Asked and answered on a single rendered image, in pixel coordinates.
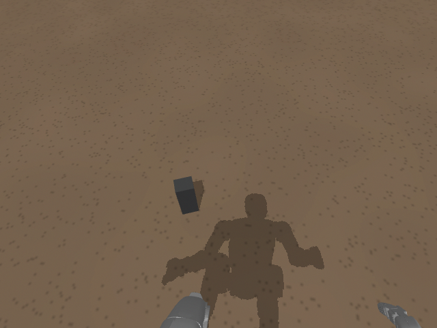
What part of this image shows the carton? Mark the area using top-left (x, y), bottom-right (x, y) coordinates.
top-left (173, 176), bottom-right (199, 215)

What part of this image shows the right robot hand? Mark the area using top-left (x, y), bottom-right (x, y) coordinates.
top-left (378, 303), bottom-right (421, 328)

